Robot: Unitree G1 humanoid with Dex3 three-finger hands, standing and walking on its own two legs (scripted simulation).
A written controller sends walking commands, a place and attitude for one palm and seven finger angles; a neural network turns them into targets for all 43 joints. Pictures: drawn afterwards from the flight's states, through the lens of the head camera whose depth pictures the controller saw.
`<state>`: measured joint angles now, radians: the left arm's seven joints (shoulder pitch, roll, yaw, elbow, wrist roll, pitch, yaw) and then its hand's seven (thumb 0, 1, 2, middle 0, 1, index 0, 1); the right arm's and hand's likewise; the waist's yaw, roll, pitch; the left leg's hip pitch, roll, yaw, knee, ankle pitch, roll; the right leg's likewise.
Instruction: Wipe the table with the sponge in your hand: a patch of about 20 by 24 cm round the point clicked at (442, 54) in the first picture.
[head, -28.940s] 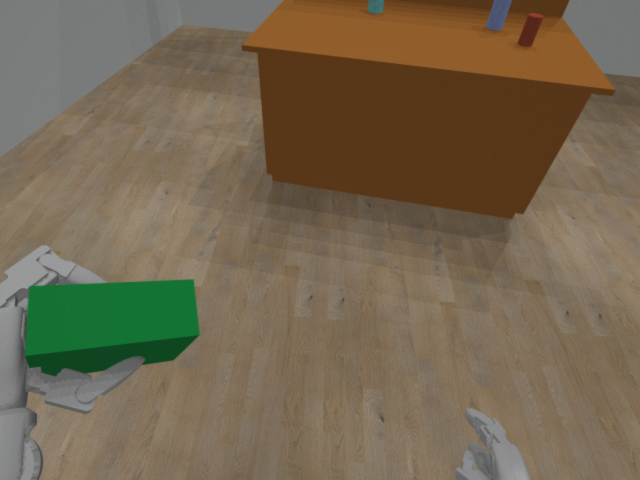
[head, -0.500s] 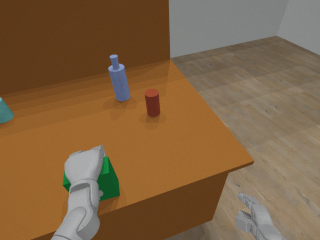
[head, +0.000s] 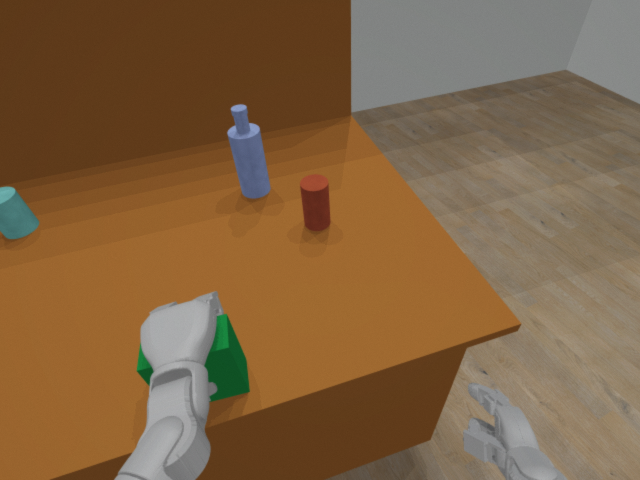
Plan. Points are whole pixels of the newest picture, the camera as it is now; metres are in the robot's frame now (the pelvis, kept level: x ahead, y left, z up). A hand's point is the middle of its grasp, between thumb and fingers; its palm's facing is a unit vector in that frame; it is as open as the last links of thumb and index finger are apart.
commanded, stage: wipe back along the third lane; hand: left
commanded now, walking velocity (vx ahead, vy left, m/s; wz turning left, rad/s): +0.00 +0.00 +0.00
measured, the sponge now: (203, 373) +0.26 +0.22 -0.03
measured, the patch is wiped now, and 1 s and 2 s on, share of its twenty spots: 0.90 0.90 0.95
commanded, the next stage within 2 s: slide back across to the middle lane in 0.42 s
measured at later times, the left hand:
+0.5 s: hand (198, 352) +0.26 +0.21 +0.02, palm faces +0.02 -0.09 -1.00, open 9.9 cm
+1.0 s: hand (169, 364) +0.23 +0.24 +0.04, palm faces +0.02 -0.15 -0.99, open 9.8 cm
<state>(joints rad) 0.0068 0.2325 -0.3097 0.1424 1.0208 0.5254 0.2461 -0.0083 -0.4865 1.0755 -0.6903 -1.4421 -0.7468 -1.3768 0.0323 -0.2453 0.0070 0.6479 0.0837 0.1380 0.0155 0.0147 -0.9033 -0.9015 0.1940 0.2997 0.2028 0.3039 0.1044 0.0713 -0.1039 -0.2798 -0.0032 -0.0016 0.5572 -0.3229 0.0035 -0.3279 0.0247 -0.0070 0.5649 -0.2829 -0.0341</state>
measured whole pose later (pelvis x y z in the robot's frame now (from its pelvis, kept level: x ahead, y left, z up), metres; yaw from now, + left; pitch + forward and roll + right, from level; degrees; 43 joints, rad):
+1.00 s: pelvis +0.00 -0.01 +0.00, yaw -1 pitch +0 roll +0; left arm 0.16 0.33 -0.20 -0.02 0.95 0.47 0.20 0.00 -0.49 1.07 -0.70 -1.44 -0.76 -1.37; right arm 0.02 -0.26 0.02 0.64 0.08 0.12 -0.01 0.02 -0.90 -0.90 0.19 0.30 0.20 0.30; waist 0.10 0.07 -0.06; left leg -0.19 0.02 0.01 0.51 -0.31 -0.01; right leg -0.25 0.04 0.00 0.52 -0.27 -0.05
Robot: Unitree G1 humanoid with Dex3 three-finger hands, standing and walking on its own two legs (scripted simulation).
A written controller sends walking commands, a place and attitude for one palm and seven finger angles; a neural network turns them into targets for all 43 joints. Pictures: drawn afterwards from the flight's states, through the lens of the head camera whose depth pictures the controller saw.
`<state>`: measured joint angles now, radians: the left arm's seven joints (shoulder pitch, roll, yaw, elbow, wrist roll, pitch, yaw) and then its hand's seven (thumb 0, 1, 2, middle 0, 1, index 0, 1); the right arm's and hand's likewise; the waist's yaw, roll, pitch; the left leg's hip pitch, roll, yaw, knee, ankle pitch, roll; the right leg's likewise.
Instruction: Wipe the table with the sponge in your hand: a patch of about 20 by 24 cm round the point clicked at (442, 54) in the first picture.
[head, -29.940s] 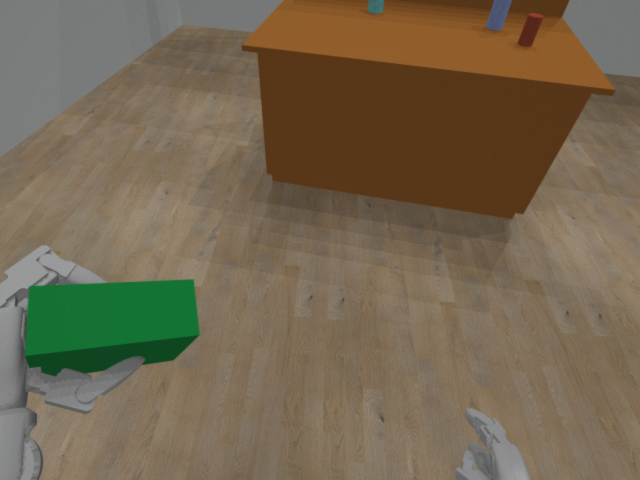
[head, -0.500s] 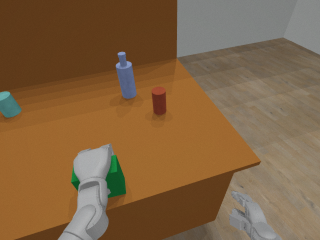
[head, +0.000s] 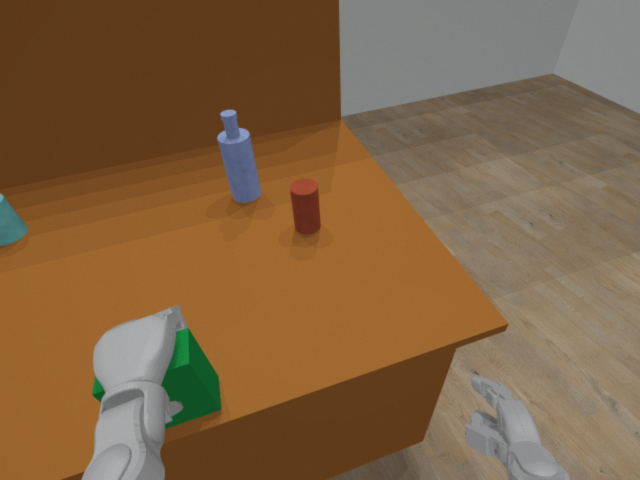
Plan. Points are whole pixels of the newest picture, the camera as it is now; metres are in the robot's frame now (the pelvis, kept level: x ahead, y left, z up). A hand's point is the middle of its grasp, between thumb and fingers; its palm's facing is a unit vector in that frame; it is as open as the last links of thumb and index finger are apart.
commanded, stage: slide back across to the middle lane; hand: left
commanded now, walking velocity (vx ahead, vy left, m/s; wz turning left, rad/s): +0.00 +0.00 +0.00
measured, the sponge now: (169, 391) +0.22 +0.25 -0.02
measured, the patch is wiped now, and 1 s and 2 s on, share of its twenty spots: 0.90 0.95 0.95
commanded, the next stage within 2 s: wipe forward along the middle lane in 0.16 s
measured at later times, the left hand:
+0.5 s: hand (121, 384) +0.21 +0.29 +0.02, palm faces -0.04 -0.13 -0.99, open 9.8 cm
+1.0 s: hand (128, 346) +0.26 +0.31 +0.02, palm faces -0.10 -0.02 -0.99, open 9.9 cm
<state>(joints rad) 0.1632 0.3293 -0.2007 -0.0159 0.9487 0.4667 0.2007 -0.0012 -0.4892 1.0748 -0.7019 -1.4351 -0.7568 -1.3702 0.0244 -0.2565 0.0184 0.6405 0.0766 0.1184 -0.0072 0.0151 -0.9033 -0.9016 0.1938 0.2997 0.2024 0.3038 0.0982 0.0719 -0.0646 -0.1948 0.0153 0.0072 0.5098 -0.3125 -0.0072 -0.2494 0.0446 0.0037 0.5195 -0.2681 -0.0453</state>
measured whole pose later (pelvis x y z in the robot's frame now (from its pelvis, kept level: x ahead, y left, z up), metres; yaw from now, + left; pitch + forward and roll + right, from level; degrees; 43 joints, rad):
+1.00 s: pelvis -0.04 +0.00 -0.01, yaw +3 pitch +5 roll +0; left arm -0.26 0.43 -0.09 0.51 1.00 0.26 0.15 0.01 -0.61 1.15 -0.80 -1.33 -0.84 -1.30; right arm 0.11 -0.26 0.01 0.70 0.07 0.07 -0.09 0.01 -0.90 -0.90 0.20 0.30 0.21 0.30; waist 0.08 0.06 -0.07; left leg -0.41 -0.01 -0.04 0.60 -0.28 0.00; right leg -0.44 0.02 -0.04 0.59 -0.24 -0.04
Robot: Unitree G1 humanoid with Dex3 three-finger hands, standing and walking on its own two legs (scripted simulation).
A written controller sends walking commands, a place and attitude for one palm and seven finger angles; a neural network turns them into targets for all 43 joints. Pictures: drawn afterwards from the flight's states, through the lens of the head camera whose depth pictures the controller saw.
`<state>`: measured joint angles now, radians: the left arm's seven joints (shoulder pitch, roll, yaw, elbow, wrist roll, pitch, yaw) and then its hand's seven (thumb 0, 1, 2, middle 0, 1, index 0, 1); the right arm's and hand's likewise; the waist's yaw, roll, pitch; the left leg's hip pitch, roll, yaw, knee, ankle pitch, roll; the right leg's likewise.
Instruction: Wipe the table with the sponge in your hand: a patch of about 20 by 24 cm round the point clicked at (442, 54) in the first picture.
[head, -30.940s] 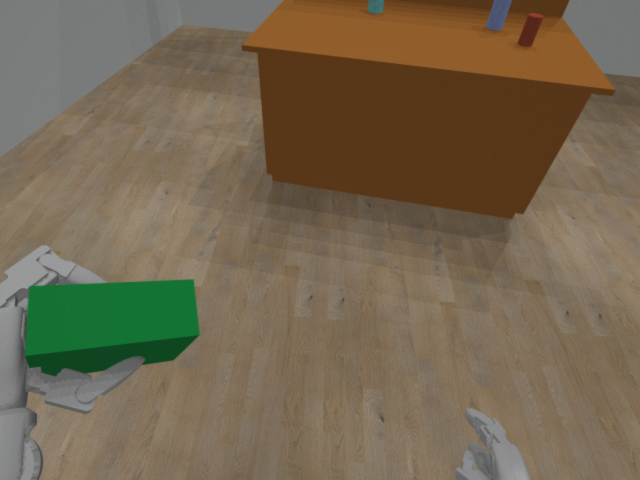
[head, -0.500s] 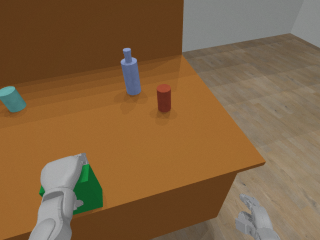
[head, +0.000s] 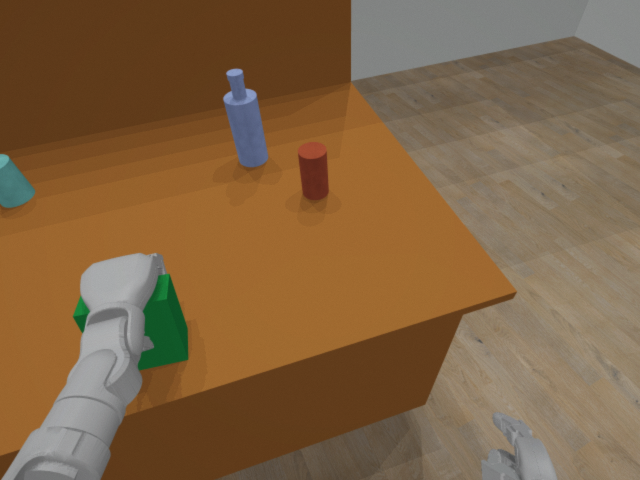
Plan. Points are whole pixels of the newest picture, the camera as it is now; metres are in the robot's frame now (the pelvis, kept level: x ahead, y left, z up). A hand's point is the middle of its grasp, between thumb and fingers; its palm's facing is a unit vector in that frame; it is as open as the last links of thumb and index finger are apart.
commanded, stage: wipe forward along the middle lane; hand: left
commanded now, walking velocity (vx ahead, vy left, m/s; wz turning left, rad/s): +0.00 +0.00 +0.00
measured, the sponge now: (142, 335) +0.29 +0.31 -0.02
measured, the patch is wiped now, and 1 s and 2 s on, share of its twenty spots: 0.95 0.95 0.95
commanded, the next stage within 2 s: slide back across to the first lane in 0.88 s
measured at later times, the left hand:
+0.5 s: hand (140, 275) +0.36 +0.32 +0.03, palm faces -0.14 +0.03 -0.99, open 9.9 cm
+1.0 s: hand (137, 249) +0.41 +0.35 +0.03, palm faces -0.16 +0.02 -0.99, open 9.9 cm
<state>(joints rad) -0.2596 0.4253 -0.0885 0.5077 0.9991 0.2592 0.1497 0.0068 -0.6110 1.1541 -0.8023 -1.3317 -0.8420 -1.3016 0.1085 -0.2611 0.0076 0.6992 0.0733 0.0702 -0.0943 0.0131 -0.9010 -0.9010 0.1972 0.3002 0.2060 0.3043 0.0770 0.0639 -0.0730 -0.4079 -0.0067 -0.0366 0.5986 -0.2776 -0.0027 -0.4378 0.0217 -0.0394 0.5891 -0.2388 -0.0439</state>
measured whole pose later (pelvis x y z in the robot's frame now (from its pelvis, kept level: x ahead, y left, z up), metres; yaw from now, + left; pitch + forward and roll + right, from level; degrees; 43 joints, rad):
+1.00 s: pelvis +0.01 +0.00 -0.01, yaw -1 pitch +15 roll -1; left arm -0.65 0.64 0.08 1.04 1.04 0.06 0.19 0.02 -0.61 1.16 -0.80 -1.33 -0.83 -1.33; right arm 0.25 -0.29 -0.02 0.73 0.08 0.09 -0.06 0.01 -0.90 -0.90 0.20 0.30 0.21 0.30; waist -0.04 0.06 -0.12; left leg -0.66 0.03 -0.05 0.72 -0.33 0.00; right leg -0.66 0.06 -0.05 0.64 -0.24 -0.05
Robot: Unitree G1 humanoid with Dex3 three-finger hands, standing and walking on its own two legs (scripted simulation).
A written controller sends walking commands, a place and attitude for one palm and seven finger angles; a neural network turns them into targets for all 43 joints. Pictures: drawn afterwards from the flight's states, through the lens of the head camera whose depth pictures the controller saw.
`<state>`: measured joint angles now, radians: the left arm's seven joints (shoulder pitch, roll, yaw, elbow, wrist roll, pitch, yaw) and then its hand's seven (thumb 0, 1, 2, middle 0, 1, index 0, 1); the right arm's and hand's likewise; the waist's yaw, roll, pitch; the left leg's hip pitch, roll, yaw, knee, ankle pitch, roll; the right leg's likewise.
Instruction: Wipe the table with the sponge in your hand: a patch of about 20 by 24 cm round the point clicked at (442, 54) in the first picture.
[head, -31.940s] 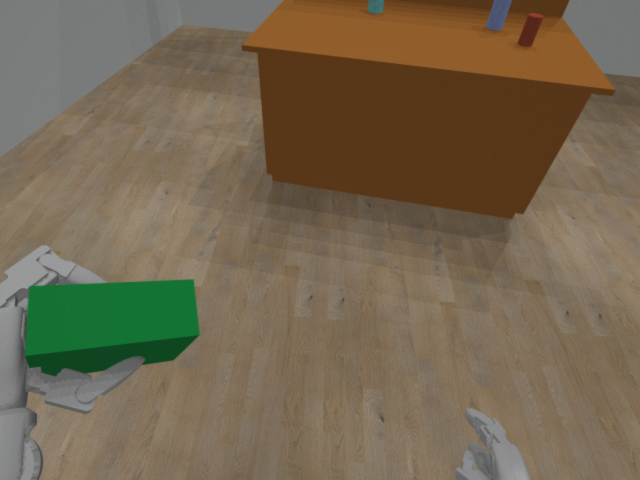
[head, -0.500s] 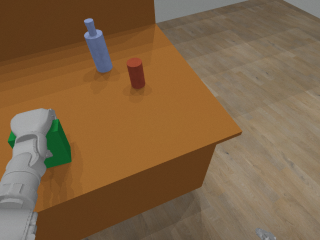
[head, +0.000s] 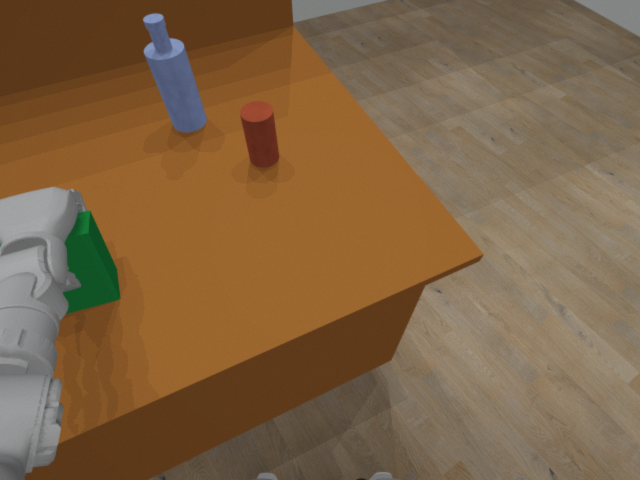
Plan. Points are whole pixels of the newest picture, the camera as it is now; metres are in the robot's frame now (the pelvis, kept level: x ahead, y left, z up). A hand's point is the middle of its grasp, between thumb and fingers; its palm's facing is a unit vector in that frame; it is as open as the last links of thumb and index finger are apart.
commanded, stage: slide back across to the first lane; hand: left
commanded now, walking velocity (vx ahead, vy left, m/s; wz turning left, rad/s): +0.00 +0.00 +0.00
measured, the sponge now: (67, 278) +0.38 +0.36 +0.00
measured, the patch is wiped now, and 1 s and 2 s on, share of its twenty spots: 0.95 0.95 0.95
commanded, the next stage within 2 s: wipe back along the first lane in 0.66 s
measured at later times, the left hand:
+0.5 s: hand (12, 238) +0.41 +0.42 +0.05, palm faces -0.10 -0.02 -0.99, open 9.9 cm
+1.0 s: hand out of the picture +0.36 +0.44 +0.05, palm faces -0.09 -0.03 -1.00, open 9.9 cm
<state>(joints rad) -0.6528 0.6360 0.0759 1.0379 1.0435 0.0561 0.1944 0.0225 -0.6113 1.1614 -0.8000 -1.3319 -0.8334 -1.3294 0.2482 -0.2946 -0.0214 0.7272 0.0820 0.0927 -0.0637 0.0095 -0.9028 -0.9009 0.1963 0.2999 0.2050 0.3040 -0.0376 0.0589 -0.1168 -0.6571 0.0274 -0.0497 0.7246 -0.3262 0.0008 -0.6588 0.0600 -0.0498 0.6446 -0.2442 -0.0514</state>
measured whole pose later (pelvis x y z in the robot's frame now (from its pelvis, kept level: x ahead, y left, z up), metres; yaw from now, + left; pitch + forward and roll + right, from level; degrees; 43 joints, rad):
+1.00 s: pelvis +0.05 +0.07 +0.02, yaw +1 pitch +10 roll -4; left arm -0.25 0.57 0.07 0.48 0.99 0.15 0.13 -0.01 -0.50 1.10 -0.70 -1.40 -0.73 -1.43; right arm 0.14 -0.26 -0.01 0.65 0.06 0.11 -0.02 0.01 -0.90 -0.90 0.20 0.30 0.21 0.30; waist 0.05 0.05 -0.09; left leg -0.43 -0.05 -0.03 0.61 -0.36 0.08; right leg -0.40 -0.01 -0.03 0.48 -0.25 0.00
